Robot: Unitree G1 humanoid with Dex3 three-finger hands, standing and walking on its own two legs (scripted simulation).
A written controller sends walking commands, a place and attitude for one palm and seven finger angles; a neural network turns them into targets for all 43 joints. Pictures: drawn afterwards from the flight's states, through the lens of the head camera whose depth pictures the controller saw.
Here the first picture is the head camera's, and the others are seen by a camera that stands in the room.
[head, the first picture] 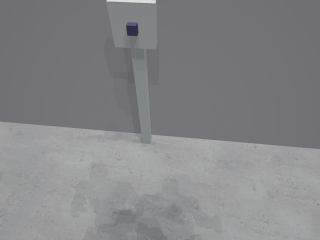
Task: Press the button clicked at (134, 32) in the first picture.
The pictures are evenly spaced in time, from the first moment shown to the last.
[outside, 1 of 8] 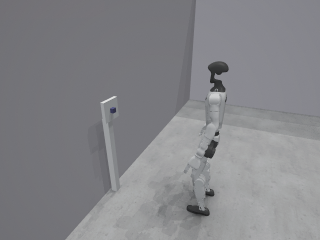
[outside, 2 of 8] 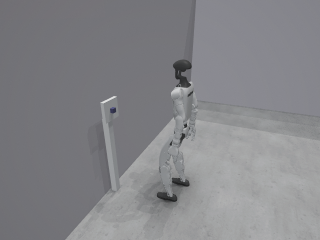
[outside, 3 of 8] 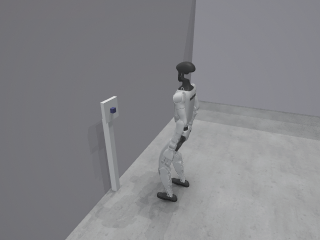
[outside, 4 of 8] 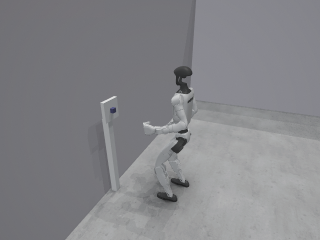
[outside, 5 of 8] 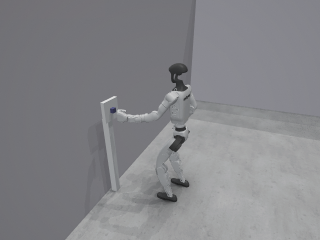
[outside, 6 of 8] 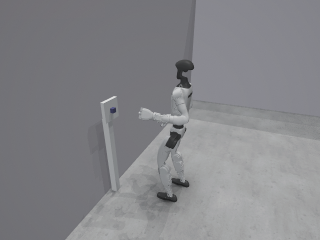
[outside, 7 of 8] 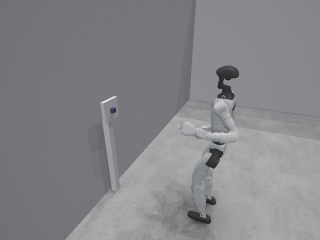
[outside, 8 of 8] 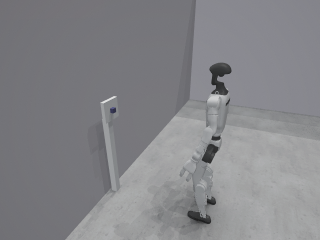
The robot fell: no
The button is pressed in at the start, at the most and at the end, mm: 0 10 0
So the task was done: yes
